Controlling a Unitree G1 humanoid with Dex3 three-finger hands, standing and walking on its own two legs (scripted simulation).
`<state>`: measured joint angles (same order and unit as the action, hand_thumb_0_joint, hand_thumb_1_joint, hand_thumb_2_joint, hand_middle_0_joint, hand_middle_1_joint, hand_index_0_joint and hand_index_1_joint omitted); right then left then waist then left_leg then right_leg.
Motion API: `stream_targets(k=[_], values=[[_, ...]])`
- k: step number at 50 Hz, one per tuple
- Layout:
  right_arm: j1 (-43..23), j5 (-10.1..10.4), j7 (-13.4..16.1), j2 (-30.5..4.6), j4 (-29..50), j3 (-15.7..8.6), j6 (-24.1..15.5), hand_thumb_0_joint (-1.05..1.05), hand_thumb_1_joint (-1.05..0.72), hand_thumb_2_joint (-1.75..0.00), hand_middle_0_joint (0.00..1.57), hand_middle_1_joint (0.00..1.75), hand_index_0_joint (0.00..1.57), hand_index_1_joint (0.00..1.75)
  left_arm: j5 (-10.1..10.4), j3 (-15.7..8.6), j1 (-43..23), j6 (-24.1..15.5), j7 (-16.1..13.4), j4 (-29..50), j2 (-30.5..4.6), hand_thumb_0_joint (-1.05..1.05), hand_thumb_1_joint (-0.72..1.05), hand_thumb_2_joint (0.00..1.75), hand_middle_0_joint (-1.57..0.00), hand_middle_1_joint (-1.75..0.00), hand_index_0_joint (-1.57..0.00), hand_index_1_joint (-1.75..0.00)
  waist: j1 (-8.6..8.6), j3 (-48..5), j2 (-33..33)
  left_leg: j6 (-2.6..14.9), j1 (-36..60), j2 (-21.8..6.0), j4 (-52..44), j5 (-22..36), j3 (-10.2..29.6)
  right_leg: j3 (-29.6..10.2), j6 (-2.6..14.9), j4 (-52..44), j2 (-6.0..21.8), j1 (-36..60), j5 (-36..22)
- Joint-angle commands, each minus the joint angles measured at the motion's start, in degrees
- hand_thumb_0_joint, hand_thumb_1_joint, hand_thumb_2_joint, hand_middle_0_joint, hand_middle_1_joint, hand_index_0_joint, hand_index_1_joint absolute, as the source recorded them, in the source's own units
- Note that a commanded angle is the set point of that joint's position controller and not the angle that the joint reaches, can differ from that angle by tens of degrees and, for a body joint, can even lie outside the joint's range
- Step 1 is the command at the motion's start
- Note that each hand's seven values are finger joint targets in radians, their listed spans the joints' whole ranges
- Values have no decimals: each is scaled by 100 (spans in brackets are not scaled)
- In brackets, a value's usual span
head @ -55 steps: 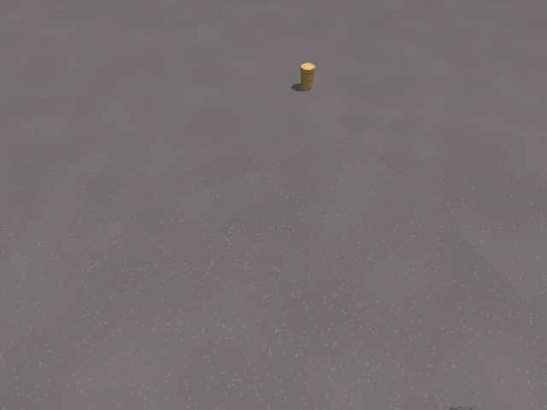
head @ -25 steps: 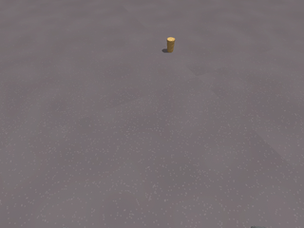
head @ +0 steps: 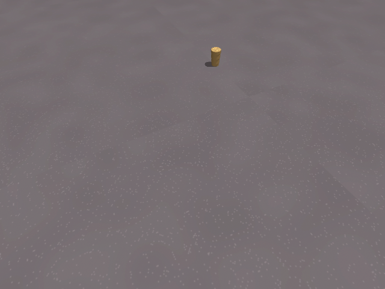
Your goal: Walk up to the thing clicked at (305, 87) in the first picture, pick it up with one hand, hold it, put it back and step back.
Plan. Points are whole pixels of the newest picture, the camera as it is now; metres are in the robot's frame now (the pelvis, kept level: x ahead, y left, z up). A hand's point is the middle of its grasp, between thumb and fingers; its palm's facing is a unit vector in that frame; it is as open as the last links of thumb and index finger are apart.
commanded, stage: stand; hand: left
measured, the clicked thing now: (215, 57) +2.11 -0.20 -0.71
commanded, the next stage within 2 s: walk up in 0.02 s
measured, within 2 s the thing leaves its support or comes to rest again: neither
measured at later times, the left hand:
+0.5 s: hand (131, 252) +0.21 +0.17 -0.13, palm faces -0.07 -0.90 -0.42, open 7.4 cm
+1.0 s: hand (159, 160) +0.51 +0.14 -0.16, palm faces -0.22 -0.91 -0.36, open 7.4 cm
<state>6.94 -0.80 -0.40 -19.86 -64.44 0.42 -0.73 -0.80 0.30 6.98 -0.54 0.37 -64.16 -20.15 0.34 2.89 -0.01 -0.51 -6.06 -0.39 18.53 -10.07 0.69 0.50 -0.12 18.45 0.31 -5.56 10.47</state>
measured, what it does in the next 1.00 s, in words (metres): walks ahead: right foot, then left foot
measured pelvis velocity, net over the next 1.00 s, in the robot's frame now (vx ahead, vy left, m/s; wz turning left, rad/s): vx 0.41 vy -0.13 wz -0.20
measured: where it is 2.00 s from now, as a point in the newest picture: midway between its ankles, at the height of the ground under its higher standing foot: (239, 154)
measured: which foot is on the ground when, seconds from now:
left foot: down 0.00-0.36, up 0.38-0.80, down 0.82-1.00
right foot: down 0.00-0.08, up 0.10-0.34, down 0.36-0.86, up 0.88-1.00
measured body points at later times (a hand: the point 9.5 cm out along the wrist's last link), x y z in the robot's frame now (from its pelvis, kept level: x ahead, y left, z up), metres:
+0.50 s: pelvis +0.12 -0.11 -0.02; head +0.10 -0.14 +0.43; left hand +0.22 +0.22 -0.10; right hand +0.17 -0.46 -0.14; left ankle +0.10 +0.03 -0.68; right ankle +0.13 -0.23 -0.75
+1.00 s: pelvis +0.41 -0.13 -0.02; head +0.43 -0.12 +0.43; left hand +0.52 +0.18 -0.14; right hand +0.46 -0.46 -0.11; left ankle +0.47 -0.01 -0.75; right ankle +0.34 -0.26 -0.68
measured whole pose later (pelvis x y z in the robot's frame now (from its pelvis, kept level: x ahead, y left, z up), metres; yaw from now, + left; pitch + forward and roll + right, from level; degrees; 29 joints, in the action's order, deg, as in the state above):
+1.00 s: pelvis +0.41 -0.13 -0.02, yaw -12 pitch -1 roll +1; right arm 10.7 -0.6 -4.3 -21.6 -49.5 -3.4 -5.7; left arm 0.5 -1.9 16.3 -4.2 3.3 -54.3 -26.6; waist 0.8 3.3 4.0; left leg 0.2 -15.8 -3.5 29.3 -12.0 -7.8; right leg -2.4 1.9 63.2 3.2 -24.3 20.2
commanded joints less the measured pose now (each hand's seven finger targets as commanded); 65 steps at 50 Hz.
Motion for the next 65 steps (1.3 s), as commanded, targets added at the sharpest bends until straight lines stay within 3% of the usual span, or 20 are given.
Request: stream_targets(k=[1, 3, 5, 13, 17, 18, 19, 20, 25, 36, 40, 41, 43, 46, 49, 55, 60, 61, 63, 65], values=[[193, -129, -37, -1976, 773, -736, -296, 0, -90, -90, 20, 30, 20, 30, -127, -733, 70, -198, 161, 846, -1894, 0, 90, 90, -20, -30, -20, -30, -94, -1230, 89, 641, 512, -761, 285, -2535, 617, -717, 380, 317, 479, -480, 2174], [517, -168, -136, -2050, 726, -894, -344, 0, -90, -90, 20, 30, 20, 30, -194, -708, -765, -175, 355, 1097, -1538, 0, 90, 90, -20, -30, -20, -30, -464, -199, -473, 1007, 628, -1312, -291, -3970, 1426, -453, 320, 1381, 321, -2608, 2551], [687, -178, -132, -2246, 840, -1019, -438, 0, -90, -90, 20, 30, 20, 30, -173, -638, -1317, -220, 409, 1449, -1356, 0, 90, 90, -20, -30, -20, -30, -657, 593, -826, 1580, 735, -2677, -1373, -3471, 2757, -531, 183, 2962, 500, -4063, 1634], [-357, -215, -246, -2156, 1322, -999, -524, 0, -90, -90, 20, 30, 20, 30, -84, -780, -35, -169, 729, 1245, -1578, 0, 90, 90, -20, -30, -20, -30, 154, -59, -1026, 917, -649, -1483, -1106, -2663, 186, 153, -32, 2159, 625, -1494, 648], [-501, -260, -252, -1801, 1336, -875, -386, 0, -90, -90, 20, 30, 20, 30, -120, -955, 1431, -253, 562, 754, -1797, 0, 90, 90, -20, -30, -20, -30, 834, -362, 411, 654, -2278, -909, 1478, -3038, -670, 656, 23, 1488, 145, 991, 563], [-373, -242, -277, -1254, 1418, -656, -375, 0, -90, -90, 20, 30, 20, 30, -166, -1110, 2211, -336, 431, 633, -2237, 0, 90, 90, -20, -30, -20, -30, 1229, -590, 2053, 511, -3330, -146, 3838, -2785, -1105, -417, 264, 574, 524, 1775, 2201], [-479, -95, -304, -1068, 1701, -540, -374, 0, -90, -90, 20, 30, 20, 30, -153, -1126, 2089, -412, 338, 892, -2700, 0, 90, 90, -20, -30, -20, -30, 1082, -331, 2468, 226, -4263, 143, 5109, -2432, -376, -3583, 769, -1187, 1974, 1134, 4467], [-657, -90, -282, -1686, 1675, -695, -357, 0, -90, -90, 20, 30, 20, 30, -26, -1068, 1312, -431, 336, 1176, -2893, 0, 90, 90, -20, -30, -20, -30, 748, 210, 1302, 159, -3987, -396, 5245, -1818, 285, -4649, 1309, -1858, 2629, 85, 5258], [231, -17, -470, -1843, 1184, -760, -353, 0, -90, -90, 20, 30, 20, 30, 51, -848, 429, -578, 270, 1387, -2139, 0, 90, 90, -20, -30, -20, -30, 15, 249, 747, 121, -2895, -906, 4069, -506, 261, -1892, 1006, -1271, 1612, -599, 2840], [-1048, -61, -600, -1415, 1866, -735, -369, 0, -90, -90, 20, 30, 20, 30, 51, -798, 1100, -600, 281, 1418, -2135, 0, 90, 90, -20, -30, -20, -30, 493, 331, 303, -21, -2238, -678, 1461, 663, -380, -491, 1049, -954, 1238, -186, 861], [192, -105, -471, -1599, 1534, -871, -435, 0, -90, -90, 20, 30, 20, 30, 83, -711, 1002, -535, 222, 1504, -2052, 0, 90, 90, -20, -30, -20, -30, -184, -365, -123, 273, -206, -177, 851, 76, -750, 68, 857, 1134, 1062, -232, -1638], [1307, -218, -387, -1921, 1232, -1034, -475, 0, -90, -90, 20, 30, 20, 30, 83, -602, 1195, -496, 188, 1538, -1748, 0, 90, 90, -20, -30, -20, -30, -640, -1072, -745, 606, 1445, -289, 934, -491, -397, 275, 629, 2911, 706, -1159, -1518], [1885, -50, -276, -2767, 1396, -1284, -509, 0, -90, -90, 20, 30, 20, 30, 202, -525, 1361, -544, 110, 1694, -1682, 0, 90, 90, -20, -30, -20, -30, -839, -1820, -1580, 1687, 2747, -2605, -453, -2348, 4010, -421, 364, 5299, -471, -3633, 1938], [879, 93, -214, -2066, 1702, -1014, -502, 0, -90, -90, 20, 30, 20, 30, 230, -506, 1009, -628, 160, 1531, -1832, 0, 90, 90, -20, -30, -20, -30, -353, -701, -549, 1395, 1139, -2000, -264, -855, 1617, -724, 307, 5086, 470, -3493, 946], [602, 104, -228, -1852, 1798, -860, -592, 0, -90, -90, 20, 30, 20, 30, 143, -529, 1209, -500, 317, 1376, -1615, 0, 90, 90, -20, -30, -20, -30, -34, -339, -752, 1253, -181, -1668, -486, 62, 446, -440, 69, 4104, 708, -2613, 735], [361, 52, -324, -2057, 1918, -863, -668, 0, -90, -90, 20, 30, 20, 30, 41, -638, 375, -460, 562, 1566, -1589, 0, 90, 90, -20, -30, -20, -30, -32, 35, -876, 1206, -801, -1532, -788, -1434, -7, 50, 49, 1961, 765, -2052, -413], [386, 44, -295, -1904, 1804, -790, -596, 0, -90, -90, 20, 30, 20, 30, 16, -812, 871, -470, 498, 1285, -1739, 0, 90, 90, -20, -30, -20, -30, 470, -307, -202, 799, -1513, -1208, 877, -542, -564, 571, 266, 1739, 327, -31, -237], [627, 12, -289, -1632, 1774, -690, -584, 0, -90, -90, 20, 30, 20, 30, 15, -930, 1561, -536, 411, 1128, -1964, 0, 90, 90, -20, -30, -20, -30, 805, -721, 566, 632, -1881, -796, 2669, 170, -747, 181, 444, 1394, 319, 1008, 599], [869, 93, -244, -1528, 1877, -608, -545, 0, -90, -90, 20, 30, 20, 30, 74, -1039, 2106, -607, 255, 1221, -2801, 0, 90, 90, -20, -30, -20, -30, 841, -910, 1703, 235, -3590, 132, 5288, -1993, -351, -4128, 1157, -704, 2578, 1600, 2227], [604, 133, -183, -1829, 1664, -675, -503, 0, -90, -90, 20, 30, 20, 30, 163, -960, 1251, -617, 194, 1466, -2533, 0, 90, 90, -20, -30, -20, -30, 553, -406, 668, 293, -3526, -444, 5496, -1075, 486, -3077, 1259, -523, 2298, 772, 1484]])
